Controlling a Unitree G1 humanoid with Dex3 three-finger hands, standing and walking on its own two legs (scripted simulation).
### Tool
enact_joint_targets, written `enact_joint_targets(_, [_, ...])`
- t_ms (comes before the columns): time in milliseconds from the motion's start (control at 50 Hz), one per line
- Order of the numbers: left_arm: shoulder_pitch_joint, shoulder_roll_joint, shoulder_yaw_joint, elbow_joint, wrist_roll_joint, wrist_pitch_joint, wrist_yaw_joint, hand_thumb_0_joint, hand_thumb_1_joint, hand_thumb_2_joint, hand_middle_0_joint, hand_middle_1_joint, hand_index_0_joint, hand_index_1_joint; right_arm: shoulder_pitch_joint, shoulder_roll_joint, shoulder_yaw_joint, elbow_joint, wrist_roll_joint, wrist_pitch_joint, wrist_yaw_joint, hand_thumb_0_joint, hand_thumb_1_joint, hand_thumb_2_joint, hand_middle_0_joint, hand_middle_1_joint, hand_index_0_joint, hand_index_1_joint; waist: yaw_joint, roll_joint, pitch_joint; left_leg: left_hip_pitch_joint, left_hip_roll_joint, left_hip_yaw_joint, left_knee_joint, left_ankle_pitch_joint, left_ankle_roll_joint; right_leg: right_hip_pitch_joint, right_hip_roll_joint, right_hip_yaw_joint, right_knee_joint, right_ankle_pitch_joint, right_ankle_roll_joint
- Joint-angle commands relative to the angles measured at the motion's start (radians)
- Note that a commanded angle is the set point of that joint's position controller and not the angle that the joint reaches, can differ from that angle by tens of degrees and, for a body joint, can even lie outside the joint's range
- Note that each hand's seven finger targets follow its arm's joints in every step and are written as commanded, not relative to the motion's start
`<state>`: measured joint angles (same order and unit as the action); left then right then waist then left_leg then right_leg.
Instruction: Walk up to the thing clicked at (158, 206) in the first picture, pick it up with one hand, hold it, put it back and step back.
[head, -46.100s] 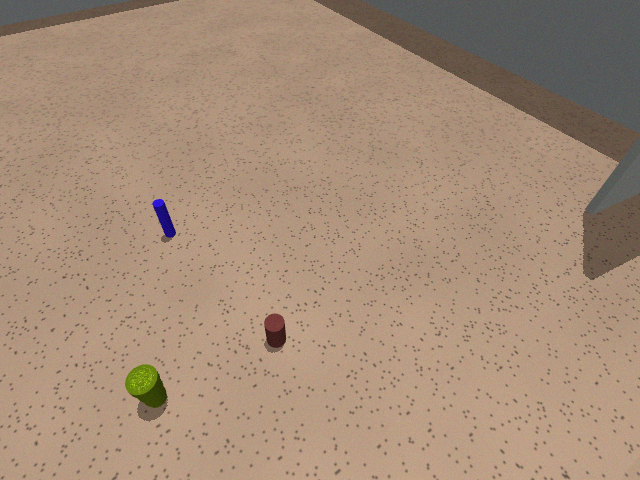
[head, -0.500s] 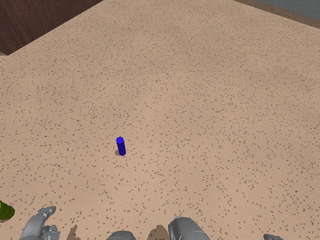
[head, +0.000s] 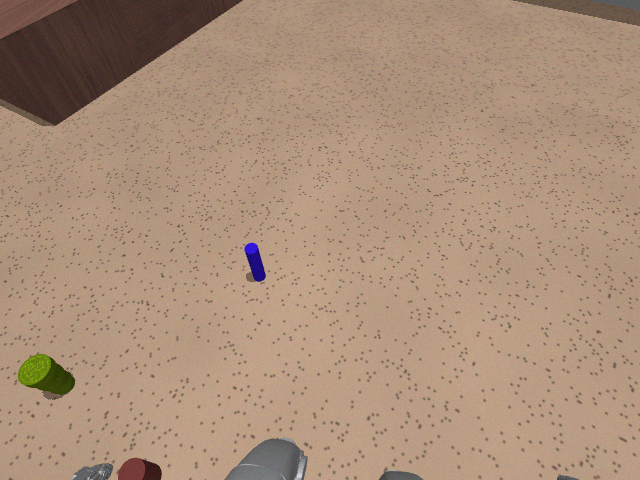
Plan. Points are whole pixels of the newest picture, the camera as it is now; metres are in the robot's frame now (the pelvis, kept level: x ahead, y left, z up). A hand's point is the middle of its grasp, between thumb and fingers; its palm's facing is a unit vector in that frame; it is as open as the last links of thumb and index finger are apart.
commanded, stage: step back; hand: left
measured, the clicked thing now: (255, 263) +0.81 +0.28 -0.67
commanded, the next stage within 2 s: stand in 1.66 s
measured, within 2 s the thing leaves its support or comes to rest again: neither
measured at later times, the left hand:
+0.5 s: hand out of the picture -0.10 +0.25 -0.15, palm faces -0.01 -0.91 -0.41, open 7.4 cm
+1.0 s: hand out of the picture -0.23 +0.26 -0.14, palm faces +0.07 -0.92 -0.39, open 7.4 cm
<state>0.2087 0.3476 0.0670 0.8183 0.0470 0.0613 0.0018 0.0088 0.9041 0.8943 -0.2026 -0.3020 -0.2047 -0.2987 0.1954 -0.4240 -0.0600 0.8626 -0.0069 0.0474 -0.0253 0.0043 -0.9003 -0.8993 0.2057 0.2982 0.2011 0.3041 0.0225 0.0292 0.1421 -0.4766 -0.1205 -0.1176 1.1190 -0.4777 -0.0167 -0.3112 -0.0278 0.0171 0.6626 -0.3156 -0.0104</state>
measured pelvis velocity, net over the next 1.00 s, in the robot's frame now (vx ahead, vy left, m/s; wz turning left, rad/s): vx -0.26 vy -0.03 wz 0.07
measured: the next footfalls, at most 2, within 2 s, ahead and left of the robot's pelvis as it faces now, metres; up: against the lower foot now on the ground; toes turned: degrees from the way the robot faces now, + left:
left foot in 0.12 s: -0.03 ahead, +0.11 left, +0.00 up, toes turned +2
right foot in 0.46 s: -0.18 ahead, -0.14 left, +0.00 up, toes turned +4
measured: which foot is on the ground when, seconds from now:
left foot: up 0.00-0.10, down 0.12-0.48, up 0.50-0.76, down 0.78-1.00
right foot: down 0.00-0.14, up 0.16-0.44, down 0.46-1.00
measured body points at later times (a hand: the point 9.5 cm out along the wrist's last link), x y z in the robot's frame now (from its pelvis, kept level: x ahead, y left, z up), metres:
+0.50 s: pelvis -0.19 -0.03 -0.01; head -0.14 -0.04 +0.43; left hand -0.10 +0.29 -0.12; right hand -0.04 -0.34 -0.12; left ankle -0.07 +0.11 -0.72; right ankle -0.21 -0.15 -0.73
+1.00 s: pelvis -0.26 -0.03 +0.00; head -0.26 -0.02 +0.45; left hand -0.23 +0.31 -0.11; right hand -0.19 -0.33 -0.12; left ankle -0.26 +0.10 -0.72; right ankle -0.23 -0.14 -0.71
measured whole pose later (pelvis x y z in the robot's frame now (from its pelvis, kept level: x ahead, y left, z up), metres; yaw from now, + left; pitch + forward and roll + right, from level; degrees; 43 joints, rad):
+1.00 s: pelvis -0.26 -0.03 +0.00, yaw +4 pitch -3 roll +1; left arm 0.25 0.42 0.07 0.98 0.03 0.02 -0.03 0.01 0.91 0.89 -0.20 -0.30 -0.20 -0.30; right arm 0.25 -0.35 -0.05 0.99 -0.05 -0.01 0.03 0.01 -0.90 -0.90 0.21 0.30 0.20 0.30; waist 0.00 -0.02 0.05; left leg -0.21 -0.01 -0.02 0.57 -0.31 0.01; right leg -0.31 -0.02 0.01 0.72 -0.43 -0.01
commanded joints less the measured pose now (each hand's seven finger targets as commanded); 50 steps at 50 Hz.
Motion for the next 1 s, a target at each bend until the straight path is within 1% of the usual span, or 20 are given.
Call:
enact_joint_targets(0, [-0.057,0.283,0.080,-0.119,0.000,-0.037,0.039,0.000,0.900,0.900,-0.200,-0.300,-0.200,-0.300,-0.011,-0.144,-0.034,-0.097,-0.012,-0.031,-0.011,0.000,-0.900,-0.900,0.200,0.300,0.200,0.300,0.022,-0.236,-0.136,0.001,0.080,0.043,-0.228,-0.065,0.001,0.184,-0.259,0.229,-0.164,0.456,-0.202])
enact_joint_targets(80, [-0.083,0.272,0.059,-0.125,-0.024,-0.016,0.028,0.000,0.900,0.900,-0.200,-0.300,-0.200,-0.300,0.110,-0.137,-0.046,-0.042,-0.018,-0.042,-0.004,0.000,-0.900,-0.900,0.200,0.300,0.200,0.300,-0.025,-0.172,-0.215,0.235,0.092,0.122,-0.703,0.258,0.039,0.157,-0.187,0.144,0.004,0.449,-0.123])
enact_joint_targets(100, [-0.047,0.236,0.044,-0.128,-0.026,-0.011,0.025,0.000,0.900,0.900,-0.200,-0.300,-0.200,-0.300,0.090,-0.182,-0.060,-0.044,-0.029,-0.044,-0.004,0.000,-0.900,-0.900,0.200,0.300,0.200,0.300,-0.007,-0.061,-0.209,0.319,0.203,-0.051,-0.717,0.366,0.075,0.006,-0.120,0.111,0.077,0.270,-0.068])
enact_joint_targets(120, [-0.045,0.196,0.035,-0.139,-0.034,-0.012,0.023,0.000,0.900,0.900,-0.200,-0.300,-0.200,-0.300,0.044,-0.281,-0.078,-0.066,-0.034,-0.042,0.000,0.000,-0.900,-0.900,0.200,0.300,0.200,0.300,0.000,0.172,-0.194,0.360,0.431,-0.346,-0.752,0.518,0.195,-0.197,0.048,-0.012,0.254,-0.116,-0.009])
enact_joint_targets(140, [-0.145,0.243,0.063,-0.146,-0.029,-0.011,0.040,0.000,0.900,0.900,-0.200,-0.300,-0.200,-0.300,0.048,-0.346,-0.089,-0.083,-0.033,-0.043,0.006,0.000,-0.900,-0.900,0.200,0.300,0.200,0.300,-0.072,0.195,-0.188,0.201,0.535,-0.446,-0.765,0.643,0.321,-0.138,0.080,0.075,0.436,-0.382,0.004])
enact_joint_targets(220, [-0.048,0.232,0.061,-0.075,-0.043,-0.004,0.035,0.000,0.900,0.900,-0.200,-0.300,-0.200,-0.300,-0.078,-0.219,-0.050,-0.090,-0.032,-0.048,-0.015,0.000,-0.900,-0.900,0.200,0.300,0.200,0.300,0.018,0.064,-0.148,0.180,0.379,-0.127,-0.665,0.726,0.243,-0.161,0.122,0.167,0.666,-0.213,-0.010])
enact_joint_targets(340, [-0.031,0.210,0.049,-0.068,-0.028,-0.026,0.022,0.000,0.900,0.900,-0.200,-0.300,-0.200,-0.300,-0.035,-0.213,-0.057,-0.103,-0.029,-0.031,-0.009,0.000,-0.900,-0.900,0.200,0.300,0.200,0.300,-0.025,0.156,-0.189,0.348,0.410,-0.135,-0.624,0.705,0.270,-0.104,0.042,0.062,0.244,-0.223,0.031])
enact_joint_targets(420, [0.090,0.209,0.055,0.021,-0.017,-0.049,0.016,0.000,0.900,0.900,-0.200,-0.300,-0.200,-0.300,-0.079,-0.223,-0.055,-0.099,-0.017,0.000,0.007,0.000,-0.900,-0.900,0.200,0.300,0.200,0.300,0.017,0.151,-0.271,0.235,0.329,-0.059,-0.543,0.447,0.172,0.169,0.065,-0.032,-0.236,0.014,-0.015])
enact_joint_targets(440, [0.098,0.261,0.071,0.024,-0.004,-0.057,0.017,0.000,0.900,0.900,-0.200,-0.300,-0.200,-0.300,-0.066,-0.180,-0.041,-0.104,-0.019,0.003,0.010,0.000,-0.900,-0.900,0.200,0.300,0.200,0.300,0.015,0.032,-0.235,0.052,0.258,-0.031,-0.454,0.240,0.117,0.236,0.001,0.128,-0.250,-0.028,-0.040])
enact_joint_targets(460, [0.082,0.359,0.097,0.007,0.001,-0.060,0.015,0.000,0.900,0.900,-0.200,-0.300,-0.200,-0.300,-0.062,-0.106,-0.022,-0.122,-0.014,-0.001,0.007,0.000,-0.900,-0.900,0.200,0.300,0.200,0.300,0.016,-0.239,-0.167,-0.170,0.071,0.034,-0.276,-0.037,0.040,0.215,-0.223,0.451,-0.328,-0.090,-0.113])
enact_joint_targets(480, [-0.002,0.444,0.110,-0.028,0.006,-0.060,0.021,0.000,0.900,0.900,-0.200,-0.300,-0.200,-0.300,-0.139,-0.144,-0.042,-0.128,-0.020,0.004,-0.012,0.000,-0.900,-0.900,0.200,0.300,0.200,0.300,0.070,-0.299,-0.119,-0.084,0.062,-0.063,-0.057,-0.144,0.014,-0.075,-0.424,0.618,-0.391,-0.064,-0.290])
enact_joint_targets(540, [-0.164,0.311,0.073,-0.052,-0.003,-0.073,0.032,0.000,0.900,0.900,-0.200,-0.300,-0.200,-0.300,-0.037,-0.173,-0.047,-0.057,0.000,-0.003,-0.004,0.000,-0.900,-0.900,0.200,0.300,0.200,0.300,-0.047,-0.087,-0.072,-0.036,0.022,-0.089,0.108,0.046,0.009,-0.091,-0.227,0.265,-0.266,0.110,-0.188])
enact_joint_targets(600, [-0.074,0.293,0.075,-0.032,0.002,-0.082,0.025,0.000,0.900,0.900,-0.200,-0.300,-0.200,-0.300,-0.021,-0.176,-0.046,-0.038,-0.014,-0.017,0.007,0.000,-0.900,-0.900,0.200,0.300,0.200,0.300,0.006,-0.159,-0.100,-0.054,0.042,-0.022,0.036,0.067,-0.017,0.029,-0.172,0.228,-0.270,-0.125,-0.161])
enact_joint_targets(660, [-0.012,0.317,0.087,-0.006,0.010,-0.086,0.017,0.000,0.900,0.900,-0.200,-0.300,-0.200,-0.300,-0.063,-0.169,-0.046,-0.041,-0.029,-0.032,0.021,0.000,-0.900,-0.900,0.200,0.300,0.200,0.300,0.057,-0.216,-0.088,-0.067,0.094,0.025,-0.243,-0.016,-0.016,0.135,-0.220,0.310,-0.318,-0.424,-0.172])
enact_joint_targets(700, [-0.036,0.335,0.090,0.001,0.006,-0.084,0.011,0.000,0.900,0.900,-0.200,-0.300,-0.200,-0.300,-0.054,-0.161,-0.045,-0.022,-0.031,-0.047,0.032,0.000,-0.900,-0.900,0.200,0.300,0.200,0.300,0.043,-0.237,-0.084,0.061,0.128,0.062,-0.443,-0.103,0.003,0.079,-0.248,0.298,-0.324,-0.419,-0.177])
enact_joint_targets(740, [-0.048,0.324,0.070,0.007,-0.001,-0.070,0.004,0.000,0.900,0.900,-0.200,-0.300,-0.200,-0.300,0.043,-0.144,-0.053,0.038,-0.026,-0.061,0.035,0.000,-0.900,-0.900,0.200,0.300,0.200,0.300,-0.011,-0.205,-0.102,0.320,0.093,0.132,-0.704,0.069,0.041,-0.044,-0.187,0.185,-0.242,-0.312,-0.127])
enact_joint_targets(760, [-0.014,0.266,0.044,0.014,-0.002,-0.064,0.002,0.000,0.900,0.900,-0.200,-0.300,-0.200,-0.300,0.078,-0.154,-0.062,0.064,-0.027,-0.071,0.030,0.000,-0.900,-0.900,0.200,0.300,0.200,0.300,-0.022,-0.078,-0.115,0.436,0.096,0.080,-0.752,0.111,0.043,-0.120,-0.114,0.110,-0.111,-0.283,-0.092])
enact_joint_targets(800, [-0.111,0.245,0.042,0.003,-0.024,-0.067,0.001,0.000,0.900,0.900,-0.200,-0.300,-0.200,-0.300,0.054,-0.303,-0.079,0.044,-0.042,-0.079,0.025,0.000,-0.900,-0.900,0.200,0.300,0.200,0.300,-0.066,0.144,-0.060,0.227,0.467,-0.525,-0.949,-0.475,0.240,-0.270,0.005,0.005,0.189,-0.266,0.001])
enact_joint_targets(860, [-0.049,0.245,0.042,0.051,-0.033,-0.077,-0.012,0.000,0.900,0.900,-0.200,-0.300,-0.200,-0.300,-0.057,-0.209,-0.047,0.026,-0.040,-0.100,0.020,0.000,-0.900,-0.900,0.200,0.300,0.200,0.300,-0.003,0.053,-0.023,0.208,0.358,-0.280,-0.878,-0.175,0.191,-0.174,-0.025,0.065,0.218,-0.112,-0.007])
enact_joint_targets(980, [0.040,0.219,0.049,0.112,-0.018,-0.095,-0.016,0.000,0.900,0.900,-0.200,-0.300,-0.200,-0.300,-0.071,-0.195,-0.054,0.026,-0.035,-0.069,0.030,0.000,-0.900,-0.900,0.200,0.300,0.200,0.300,0.019,0.115,-0.065,0.056,0.286,-0.090,-0.746,-0.158,0.137,0.171,0.053,-0.059,-0.160,-0.030,-0.015])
